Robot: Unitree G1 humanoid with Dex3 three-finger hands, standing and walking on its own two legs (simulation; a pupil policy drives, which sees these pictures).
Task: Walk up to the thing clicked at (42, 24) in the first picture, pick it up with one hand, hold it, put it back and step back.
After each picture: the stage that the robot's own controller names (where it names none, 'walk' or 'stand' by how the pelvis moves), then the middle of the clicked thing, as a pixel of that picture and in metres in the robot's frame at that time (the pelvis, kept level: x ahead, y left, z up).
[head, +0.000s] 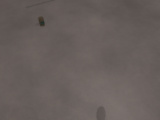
stand; (41, 21) +1.76 +0.59 -0.72
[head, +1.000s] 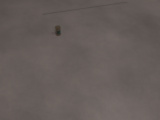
walk; (58, 30) +1.67 +0.30 -0.70
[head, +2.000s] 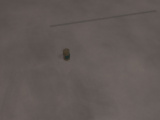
walk; (66, 54) +1.09 +0.18 -0.71
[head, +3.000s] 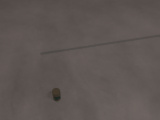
walk; (56, 94) +0.68 +0.21 -0.71
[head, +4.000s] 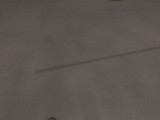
stand; out of the picture +0.44 +0.21 -0.71
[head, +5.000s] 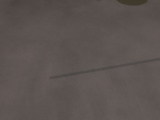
stand; out of the picture +0.39 +0.19 -0.72
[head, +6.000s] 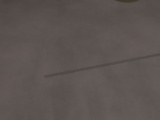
stand; out of the picture +0.39 +0.21 -0.72
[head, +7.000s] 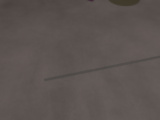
stand; out of the picture +0.39 +0.21 -0.73
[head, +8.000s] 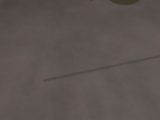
stand; out of the picture +0.37 +0.21 -0.73
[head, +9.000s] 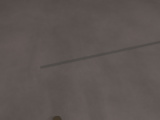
go down; out of the picture +0.39 +0.21 -0.71
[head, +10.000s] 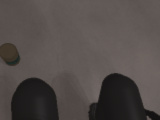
go down; (10, 55) +0.45 +0.26 -0.29
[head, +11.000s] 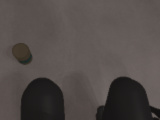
close in; (23, 54) +0.45 +0.25 -0.29
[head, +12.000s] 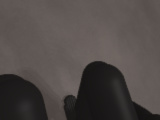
close in; out of the picture +0.43 +0.29 -0.22
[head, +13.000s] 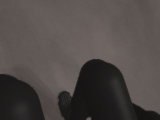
close; out of the picture +0.42 +0.30 -0.23
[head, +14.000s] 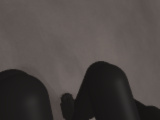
lift; out of the picture +0.38 +0.27 -0.23
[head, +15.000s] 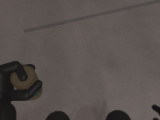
lift; (28, 84) +0.33 +0.19 -0.02
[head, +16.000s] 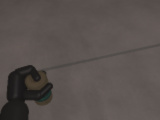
hold; (40, 89) +0.33 +0.17 +0.01
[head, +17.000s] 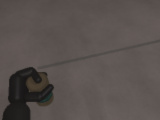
hold; (41, 90) +0.33 +0.17 -0.01
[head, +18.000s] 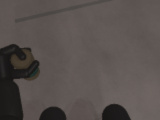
crouch; (26, 66) +0.41 +0.20 -0.08
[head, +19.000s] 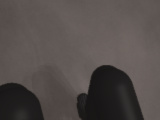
lower; out of the picture +0.45 +0.29 -0.18
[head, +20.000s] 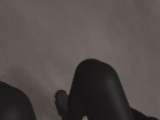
lower; out of the picture +0.43 +0.30 -0.23
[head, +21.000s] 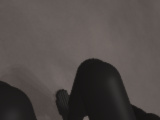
lower; out of the picture +0.43 +0.30 -0.23
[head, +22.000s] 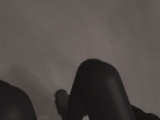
lower; out of the picture +0.43 +0.30 -0.23
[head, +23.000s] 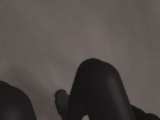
lower; out of the picture +0.43 +0.30 -0.23
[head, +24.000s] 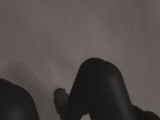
open; out of the picture +0.42 +0.29 -0.23
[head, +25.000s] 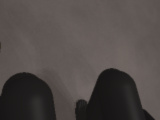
stand; out of the picture +0.43 +0.27 -0.25
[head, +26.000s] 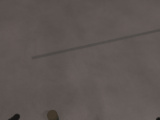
stand; (53, 117) +0.39 +0.20 -0.61
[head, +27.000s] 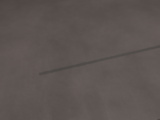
stand; out of the picture +0.39 +0.20 -0.66
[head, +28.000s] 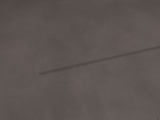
stand; out of the picture +0.38 +0.20 -0.67
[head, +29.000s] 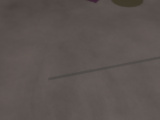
stand; out of the picture +0.40 +0.19 -0.72
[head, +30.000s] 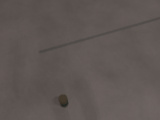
walk; (63, 101) +0.49 +0.18 -0.69
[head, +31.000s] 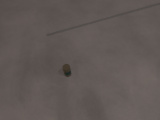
walk; (67, 70) +0.82 +0.23 -0.71
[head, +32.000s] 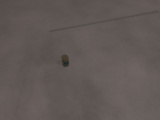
stand; (65, 61) +1.04 +0.21 -0.71
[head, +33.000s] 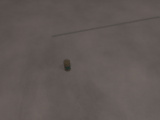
stand; (67, 65) +1.04 +0.20 -0.73
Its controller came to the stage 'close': yes
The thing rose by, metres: 0.71
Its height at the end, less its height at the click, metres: +0.00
